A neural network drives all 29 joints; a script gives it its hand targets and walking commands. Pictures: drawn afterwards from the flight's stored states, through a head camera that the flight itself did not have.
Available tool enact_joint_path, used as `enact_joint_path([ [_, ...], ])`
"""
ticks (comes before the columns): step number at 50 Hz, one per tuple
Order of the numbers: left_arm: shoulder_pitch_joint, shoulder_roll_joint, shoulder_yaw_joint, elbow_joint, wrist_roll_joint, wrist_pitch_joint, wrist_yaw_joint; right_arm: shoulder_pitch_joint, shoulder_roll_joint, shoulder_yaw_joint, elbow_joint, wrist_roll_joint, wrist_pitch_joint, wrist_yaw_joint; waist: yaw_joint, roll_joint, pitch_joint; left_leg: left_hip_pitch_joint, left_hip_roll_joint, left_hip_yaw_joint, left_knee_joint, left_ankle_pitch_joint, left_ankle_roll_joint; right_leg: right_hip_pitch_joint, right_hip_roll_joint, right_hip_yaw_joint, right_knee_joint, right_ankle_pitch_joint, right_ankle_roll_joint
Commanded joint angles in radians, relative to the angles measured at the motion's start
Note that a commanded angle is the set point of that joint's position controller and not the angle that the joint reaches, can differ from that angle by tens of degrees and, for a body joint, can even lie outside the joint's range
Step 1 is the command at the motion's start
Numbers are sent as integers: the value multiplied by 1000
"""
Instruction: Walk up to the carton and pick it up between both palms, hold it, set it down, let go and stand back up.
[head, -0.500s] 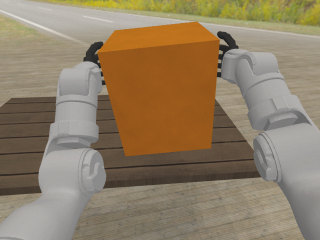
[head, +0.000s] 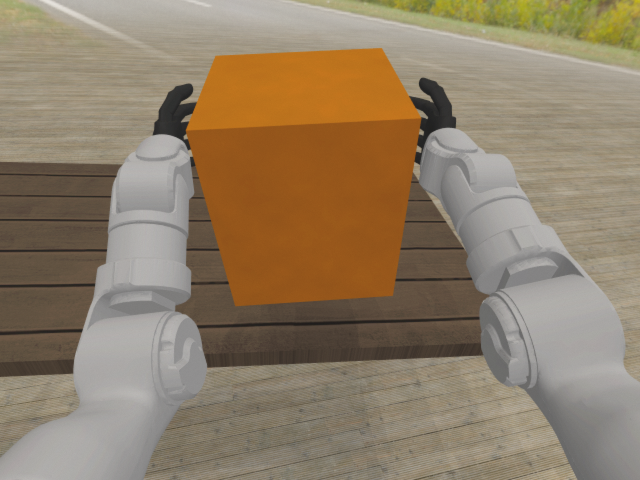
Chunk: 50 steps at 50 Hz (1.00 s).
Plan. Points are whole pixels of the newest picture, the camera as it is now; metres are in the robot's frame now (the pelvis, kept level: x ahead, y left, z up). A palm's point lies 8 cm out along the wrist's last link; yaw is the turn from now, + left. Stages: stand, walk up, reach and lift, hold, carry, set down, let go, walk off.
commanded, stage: set down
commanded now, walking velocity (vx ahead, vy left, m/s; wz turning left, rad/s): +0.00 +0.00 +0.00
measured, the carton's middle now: (307, 179) +0.43 +0.01 +0.24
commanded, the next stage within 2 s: none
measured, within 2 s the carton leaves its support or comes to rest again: neither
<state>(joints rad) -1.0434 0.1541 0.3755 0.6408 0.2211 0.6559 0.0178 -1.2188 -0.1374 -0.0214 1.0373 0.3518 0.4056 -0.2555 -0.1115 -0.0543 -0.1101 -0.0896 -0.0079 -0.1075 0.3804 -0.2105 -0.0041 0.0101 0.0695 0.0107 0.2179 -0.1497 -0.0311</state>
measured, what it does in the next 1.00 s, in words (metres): stands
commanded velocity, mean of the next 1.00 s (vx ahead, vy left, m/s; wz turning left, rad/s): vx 0.00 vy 0.00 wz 0.00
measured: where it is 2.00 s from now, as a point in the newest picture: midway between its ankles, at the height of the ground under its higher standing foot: outside the picture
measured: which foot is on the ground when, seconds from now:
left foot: down 0.00-1.00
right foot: down 0.00-1.00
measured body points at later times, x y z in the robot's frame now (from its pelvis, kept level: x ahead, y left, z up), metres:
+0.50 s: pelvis +0.00 +0.01 +0.00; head -0.07 +0.04 +0.44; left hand +0.42 +0.16 +0.27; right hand +0.41 -0.15 +0.28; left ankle +0.00 +0.12 -0.75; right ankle -0.01 -0.10 -0.75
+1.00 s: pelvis -0.01 +0.01 +0.00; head -0.06 +0.03 +0.45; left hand +0.43 +0.16 +0.22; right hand +0.41 -0.14 +0.23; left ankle +0.00 +0.12 -0.75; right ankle -0.01 -0.10 -0.75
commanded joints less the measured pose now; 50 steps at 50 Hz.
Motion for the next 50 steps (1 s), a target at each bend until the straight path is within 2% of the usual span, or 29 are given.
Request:
enact_joint_path([
  [1, -883, -643, -399, -231, -199, -75, -115, -828, 549, 127, -409, 86, -68, 104, -47, 189, -469, 223, -22, 52, 52, 506, -94, 52, -2, -44, 32, 334, 52],
  [4, -847, -634, -396, -190, -187, -74, -110, -786, 542, 115, -365, 62, -57, 111, -47, 182, -420, 201, -21, 51, 34, 440, -88, 26, -8, -43, 27, 278, 53],
  [8, -797, -609, -354, -120, -162, -82, -114, -748, 542, 107, -307, 36, -53, 124, -25, 140, -370, 174, -21, 53, 8, 386, -72, 21, -15, -38, 27, 261, 63],
  [13, -769, -606, -314, -89, -147, -96, -111, -744, 569, 126, -282, 45, -64, 139, 13, 100, -354, 174, -22, 55, 2, 439, -64, 38, -8, -38, 35, 324, 72],
  [15, -774, -600, -301, -80, -144, -103, -109, -744, 577, 124, -271, 44, -70, 145, 24, 89, -352, 181, -20, 57, -2, 433, -60, 29, -7, -38, 32, 313, 73],
  [21, -800, -611, -296, -54, -152, -131, -98, -763, 584, 96, -253, 17, -99, 160, 33, 77, -355, 194, -15, 63, -4, 422, -60, -4, -2, -43, 25, 278, 68],
  [24, -820, -621, -307, -44, -165, -152, -92, -776, 591, 77, -250, 0, -117, 164, 31, 84, -382, 198, -14, 66, -1, 407, -60, -16, -3, -42, 24, 264, 64],
  [33, -846, -638, -319, 31, -164, -212, -80, -744, 589, -11, -141, -88, -156, 175, 13, 129, -397, 187, -11, 72, -13, 353, -69, -41, -16, -42, 14, 196, 51],
  [41, -826, -617, -280, 80, -142, -253, -82, -733, 605, -39, -106, -130, -187, 185, 33, 126, -389, 141, -16, 83, -24, 343, -60, -3, -25, -43, 26, 220, 57],
  [42, -773, -608, -213, 146, -94, -270, -87, -588, 613, -76, 11, -172, -171, 196, 36, 140, -230, 118, -12, 82, -66, 249, -53, -37, -27, -55, 11, 130, 57],
  [43, -781, -595, -212, 136, -100, -278, -95, -619, 615, -93, -29, -190, -182, 206, 47, 115, -263, 100, -14, 91, -77, 222, -46, -42, -29, -57, 12, 107, 57],
  [46, -797, -607, -219, 132, -102, -293, -95, -643, 627, -104, -60, -214, -207, 214, 59, 118, -319, 101, -12, 95, -76, 239, -45, -23, -28, -56, 14, 126, 52],
  [50, -857, -683, -273, 92, -145, -333, -77, -763, 689, -44, -193, -202, -258, 218, 77, 117, -512, 157, -19, 104, -21, 369, -61, 22, -11, -61, 40, 277, 61],
])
